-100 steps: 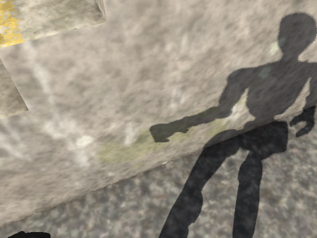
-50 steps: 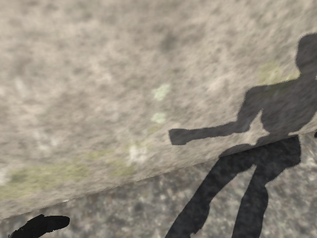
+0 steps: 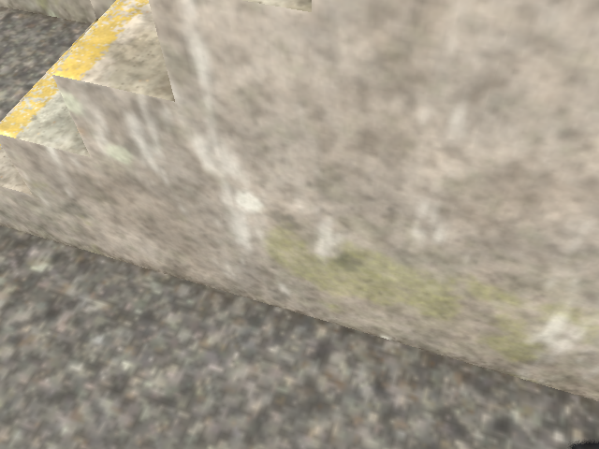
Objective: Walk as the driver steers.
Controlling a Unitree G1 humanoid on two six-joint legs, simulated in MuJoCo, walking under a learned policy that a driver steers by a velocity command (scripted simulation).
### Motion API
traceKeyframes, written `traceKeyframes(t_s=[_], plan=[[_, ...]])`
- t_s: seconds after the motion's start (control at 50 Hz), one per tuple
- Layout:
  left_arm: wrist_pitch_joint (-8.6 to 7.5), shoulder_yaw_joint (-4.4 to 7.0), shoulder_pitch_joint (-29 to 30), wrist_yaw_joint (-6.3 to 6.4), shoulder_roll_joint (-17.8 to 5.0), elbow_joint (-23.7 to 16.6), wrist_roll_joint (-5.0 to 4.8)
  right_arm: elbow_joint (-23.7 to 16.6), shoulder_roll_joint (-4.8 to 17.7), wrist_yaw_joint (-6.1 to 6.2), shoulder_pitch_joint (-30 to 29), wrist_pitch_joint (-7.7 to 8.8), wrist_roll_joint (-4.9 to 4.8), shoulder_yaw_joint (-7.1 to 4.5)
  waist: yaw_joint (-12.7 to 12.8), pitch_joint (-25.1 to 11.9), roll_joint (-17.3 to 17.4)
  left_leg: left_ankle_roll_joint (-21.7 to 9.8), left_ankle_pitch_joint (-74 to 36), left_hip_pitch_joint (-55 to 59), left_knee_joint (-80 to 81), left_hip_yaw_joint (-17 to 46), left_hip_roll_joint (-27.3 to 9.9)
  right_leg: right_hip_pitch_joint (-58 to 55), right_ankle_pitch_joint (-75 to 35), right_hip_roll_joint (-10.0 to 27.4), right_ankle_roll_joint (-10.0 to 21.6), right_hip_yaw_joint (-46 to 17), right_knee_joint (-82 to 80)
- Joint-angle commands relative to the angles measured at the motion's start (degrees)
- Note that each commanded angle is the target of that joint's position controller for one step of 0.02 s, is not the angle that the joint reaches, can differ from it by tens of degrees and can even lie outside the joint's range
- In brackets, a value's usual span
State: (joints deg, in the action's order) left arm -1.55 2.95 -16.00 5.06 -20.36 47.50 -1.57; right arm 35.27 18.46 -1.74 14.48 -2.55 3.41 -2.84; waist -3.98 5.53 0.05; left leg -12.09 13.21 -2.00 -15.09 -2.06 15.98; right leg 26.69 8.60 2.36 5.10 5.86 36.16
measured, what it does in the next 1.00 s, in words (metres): steps to the left, turning right: right foot, then left foot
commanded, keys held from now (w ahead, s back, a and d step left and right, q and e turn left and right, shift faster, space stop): w+e+shift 0.44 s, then e+shift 0.04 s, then s+e+shift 0.40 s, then e+shift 0.08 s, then shift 0.04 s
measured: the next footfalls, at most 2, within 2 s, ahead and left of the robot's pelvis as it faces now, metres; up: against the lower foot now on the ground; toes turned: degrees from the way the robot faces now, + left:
right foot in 0.02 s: +0.14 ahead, -0.10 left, +0.00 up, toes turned -3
left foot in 0.30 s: +0.13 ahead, +0.30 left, +0.00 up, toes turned -24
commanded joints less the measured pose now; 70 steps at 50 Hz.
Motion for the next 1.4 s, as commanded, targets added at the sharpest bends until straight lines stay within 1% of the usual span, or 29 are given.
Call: traceKeyframes(t_s=[0.02, 0.04, 0.06, 0.08, 0.1, 0.14, 0.18, 0.22, 0.26, 0.3, 0.32, 0.34, 0.38, 0.44, 0.46, 0.48, 0.56, 0.7, 0.8, 0.82, 0.84, 0.86, 0.88, 0.94, 1.12, 1.2, 1.24, 1.26, 1.4], plan=[[-1.47, 3.86, -17.2, 0.86, -13.22, 0.47, 1.24, -5.65, 9.02, 0.88, -4.07, 0.45, 1.52, -2.62, 7.68, -6.21, 1.58, 19.88, -50.85, -8.63, -9.45, -0.05, -15.41, -21.18, 0.2, -0.11, 3.2, -0.23, -5.84], [-1.42, 5.56, -33.93, 1.41, -16.9, 4.61, 2.64, -8.91, 13.36, 1.84, -11.38, 0.49, 1.49, -4.07, 17.19, -9.01, -3.86, 29.15, -52.39, -18.01, -26.04, -6.04, -8.72, -34.26, -3.67, 1.88, 6.86, -4.76, -14.22], [-1.72, 5.99, -31.88, 2.15, -16.44, 5.65, 0.89, -9.91, 10.73, 1.29, -7.37, 0.19, 1.51, -3.49, 14.67, -12.83, -33.43, 26.98, 18.68, -29.62, -60.25, 5.45, -6.46, -37.73, 3.8, 19.34, 11.19, -35.29, -18.04], [-2.93, 3.05, -20.18, 2.67, -11.73, 1.48, 2.23, -11.28, 9.59, -0.88, -3.34, 1.03, -1.41, -2.57, 6.97, -17.58, -28.05, 24.47, 15.96, -28.08, -73.59, 21.05, -9.35, -28.39, 21.58, 22.74, 8.71, -54.85, -24.33], [-3.67, 2.36, -11.42, 3.18, -10.88, -3.7, 1.45, -10.56, 10.01, -2.49, -3.01, 1.56, -2.4, -2.51, 3.29, -10.69, -19.37, 23.81, 16.04, -31.81, -81.17, 23.1, -10.01, -21.12, 20.43, 21.14, 6.71, -52.11, -22.93], [-2.75, 2.1, -2.86, 2.6, -11.86, -9.47, -1.08, -10.85, 8.03, -3.7, -1.71, 2.45, 0.01, -1.74, -0.82, -4.25, -2.83, 21.99, 19.43, -34.52, -76.5, 17.25, -11.02, -16.66, 11.69, 14.94, 4.39, -39.2, -21.49], [0.19, 4.54, 7.33, 1.5, -16.71, -13.92, -0.03, -9.91, 1.77, -3.7, 2.25, 1.51, -0.77, 0.09, -5.19, 2.24, -3.81, 17.35, 18.59, -17.74, -45.87, 10.23, -11.65, 1.21, 11.66, 4.15, -1.63, -22.88, -23.41], [2.79, 6.84, 5.62, 0.63, -18.86, -16.05, 0.37, -8.33, -1.28, -2.9, 1.5, 1.96, -1.24, 0.49, -0.04, 3.33, -9.2, 16.77, 19.09, -5.56, -25.42, 4.88, -9.54, 5.92, 8.48, 1.83, -2.13, -21.0, -25.47], [4.05, 6.18, 4.65, -0.08, -15.18, -16.66, -1.17, -3.32, 0.26, -1.8, 9.43, 1.89, -1.89, -1.15, -0.6, -1.93, -9.14, 16.78, -0.82, 0.96, -12.78, 5.26, -10.62, 2.14, 11.13, 2.66, -4.31, -24.58, -20.14], [3.77, 3.47, -0.84, -1.33, -5.23, -16.2, 0.16, -2.33, 4.05, -1.22, 8.98, 1.4, -1.73, -2.42, 2.21, -4.21, 8.65, 12.42, 5.45, 1.77, -3.91, 12.82, -18.71, 8.12, 26.47, -7.34, -6.74, -15.1, 4.36], [4.07, 2.49, -6.4, -1.61, -0.31, -17.01, 2.91, -5.98, 12.51, -1.13, 4.12, 0.94, -0.53, -3.27, 7.92, -7.98, 22.94, 4.19, -2.6, -4.27, -2.37, 31.71, -34.08, 14.35, 35.38, -11.54, -8.75, -11.09, 22.34], [3.0, 2.46, -2.91, -2.72, -3.74, -17.98, 0.82, -8.95, 16.11, -1.14, -4.12, 3.77, 0.0, -4.61, 7.14, -5.19, 23.17, 3.67, -1.71, -12.32, 5.3, 47.23, -41.11, 19.71, 28.42, -5.01, -8.82, -18.88, 28.82], [3.99, 4.93, -5.99, -2.64, -10.27, -12.78, 0.13, -7.93, 10.31, 0.05, -12.96, 5.0, -2.24, -3.56, 11.77, -3.49, 10.15, 8.97, -8.1, -10.51, -0.36, 27.87, -33.33, 15.56, 18.02, -3.11, -9.53, -17.03, 36.68], [4.84, 4.29, -1.77, -2.73, -8.49, -13.06, 1.14, -6.12, 4.94, 3.11, -11.55, 4.72, -2.93, -1.92, 8.76, -6.31, 9.25, 7.93, -25.04, -5.88, -5.63, 10.7, -27.65, 13.3, 9.1, -0.8, -12.11, -11.3, 40.0], [3.32, 2.89, 2.4, -3.56, -6.08, -15.4, 0.63, -4.8, 5.46, 2.59, -2.91, 6.89, -3.46, -2.24, 3.39, -13.14, 12.75, 9.78, 17.97, 1.9, 0.3, 14.92, -29.61, 19.53, 1.79, 0.96, -11.01, -7.34, 42.66], [2.82, 1.98, 8.75, -4.2, -4.38, -18.44, -0.85, -5.27, 6.78, 2.51, -3.31, 8.14, -3.15, -2.07, 1.24, -7.01, 14.54, 10.15, 23.51, 2.32, 2.16, 20.66, -32.77, 28.37, -0.41, 0.76, -9.76, -9.53, 42.21], [-0.42, 2.6, 12.61, -5.73, -3.92, -18.99, 0.18, -0.5, 6.54, 4.5, 6.88, 7.97, -2.5, -2.51, -2.36, -3.52, 5.71, 7.52, 2.38, 13.1, 2.36, 14.26, -33.51, 30.79, 3.21, 2.08, -8.12, -11.83, 31.56], [1.94, 1.32, 15.47, -8.06, -0.62, -21.03, 0.34, 0.22, 10.61, 4.72, -3.58, 4.77, -3.88, -4.33, 1.09, -1.6, 7.6, 5.14, -31.4, 1.49, -1.13, -2.6, -33.03, 12.63, 3.62, 4.01, -10.0, -4.86, 11.98], [2.39, 4.47, 1.7, -9.2, -6.36, -15.46, 1.3, 1.08, 10.1, 4.09, -6.87, 5.58, -6.47, -4.75, 9.57, -11.46, 6.85, 10.04, -42.04, -5.12, -21.52, -9.8, -29.05, -15.16, -3.53, -3.65, -2.3, -0.93, -5.87], [1.98, 6.1, -5.82, -7.82, -10.29, -12.99, 2.36, 1.17, 7.54, 3.66, -4.5, 6.29, -6.08, -3.73, 13.06, -13.79, -0.51, 14.02, -27.29, -17.3, -35.54, -10.68, -25.17, -30.74, -20.05, -3.85, 1.8, -5.46, -12.24], [1.57, 7.14, -4.41, -6.32, -17.71, -14.31, 2.83, -2.02, -0.02, 3.03, -0.69, 6.66, -1.43, -1.4, 6.17, -15.97, -19.11, 18.8, 26.74, -41.1, -55.41, -10.79, -17.7, -46.4, -67.45, 11.29, 9.14, -26.41, -3.6], [0.5, 6.91, 1.46, -6.05, -16.95, -18.25, 5.02, -0.71, 2.7, 2.77, 1.93, 6.76, -0.53, -0.56, 6.36, -32.3, -14.74, 19.58, 29.4, -40.95, -65.71, 6.03, -15.42, -46.02, -62.56, 20.4, 19.76, -40.6, -7.27], [0.41, 6.71, 5.39, -6.29, -14.62, -20.1, 4.31, 0.11, 8.35, 2.72, -1.73, 6.43, -2.15, -1.46, 8.13, -29.75, -5.64, 18.14, 23.85, -39.7, -65.08, 10.2, -17.18, -40.76, -55.31, 17.52, 16.86, -35.33, -9.46], [2.89, 5.28, 13.62, -4.78, -10.27, -20.2, -0.07, 1.01, 8.27, 5.41, -2.56, 3.6, -1.56, -1.64, 2.64, -17.72, -1.72, 17.67, 10.99, -35.66, -52.7, 10.79, -18.63, -20.99, -23.04, 9.66, 8.58, -29.59, -14.38], [3.35, 2.95, 14.79, -3.69, -6.37, -17.87, 2.68, 4.21, 4.62, 4.38, 0.35, 2.08, -2.75, -0.63, 4.26, -14.94, -11.92, 17.48, 3.23, -21.12, -34.59, 5.5, -16.88, -6.02, 7.02, 6.19, 5.43, -26.53, -16.27], [2.92, -0.57, 13.37, -4.89, 0.95, -13.93, 3.83, 5.17, 0.54, 2.6, 2.12, 2.82, -1.72, 0.57, 3.29, -12.54, -11.99, 14.67, 3.49, -8.91, -19.75, 1.82, -17.64, -3.27, 19.86, 5.02, 2.29, -23.28, -14.99], [3.35, 0.11, 8.07, -4.42, -1.12, -11.33, 3.5, 1.68, 6.18, 2.43, -2.21, 3.5, -0.57, 0.11, 5.8, -6.58, -3.09, 10.46, 4.17, -12.6, -8.52, 12.23, -23.78, -3.2, 21.43, -1.0, -3.23, -17.07, -4.84], [3.13, 0.73, 9.9, -3.87, -1.8, -12.99, 3.4, 2.05, 10.37, 2.8, -5.19, 3.52, -1.0, -0.93, 8.07, -2.05, 10.25, 4.34, 9.56, -21.55, -0.25, 25.0, -29.66, -4.12, 14.82, -4.78, -6.44, -10.79, -1.2], [0.92, 1.52, 17.03, -3.44, 0.31, -13.78, 1.09, 2.4, 9.97, 5.8, -1.04, 3.72, -4.6, -3.14, 2.35, -6.76, 11.17, 3.4, -11.7, -5.55, -4.44, 27.68, -25.13, 1.39, 18.52, -7.8, -10.58, -13.47, 7.31]])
